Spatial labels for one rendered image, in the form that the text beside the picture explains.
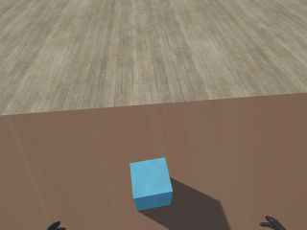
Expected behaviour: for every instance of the robot right hand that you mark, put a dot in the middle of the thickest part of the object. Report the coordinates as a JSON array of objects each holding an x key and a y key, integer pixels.
[{"x": 272, "y": 223}]

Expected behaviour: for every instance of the carton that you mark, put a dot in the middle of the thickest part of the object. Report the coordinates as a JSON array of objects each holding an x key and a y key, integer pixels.
[{"x": 151, "y": 184}]

